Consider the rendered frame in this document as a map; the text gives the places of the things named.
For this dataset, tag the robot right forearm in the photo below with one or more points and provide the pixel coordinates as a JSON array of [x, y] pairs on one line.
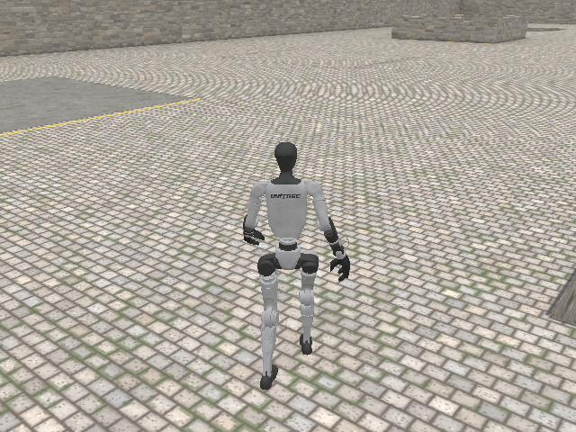
[[334, 241]]

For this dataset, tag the robot right hand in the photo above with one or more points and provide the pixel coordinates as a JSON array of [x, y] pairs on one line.
[[344, 269]]

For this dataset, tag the left robot upper arm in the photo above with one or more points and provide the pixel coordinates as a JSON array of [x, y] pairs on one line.
[[258, 190]]

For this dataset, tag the robot right shin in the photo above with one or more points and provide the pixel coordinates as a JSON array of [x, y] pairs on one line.
[[307, 314]]

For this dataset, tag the robot head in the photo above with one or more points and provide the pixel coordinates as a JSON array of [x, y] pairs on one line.
[[286, 155]]

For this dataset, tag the right robot upper arm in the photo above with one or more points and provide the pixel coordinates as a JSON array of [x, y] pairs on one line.
[[319, 202]]

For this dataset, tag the robot left forearm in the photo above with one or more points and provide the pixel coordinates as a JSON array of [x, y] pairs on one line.
[[248, 232]]

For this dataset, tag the robot left hand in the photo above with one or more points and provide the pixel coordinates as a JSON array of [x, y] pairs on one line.
[[257, 235]]

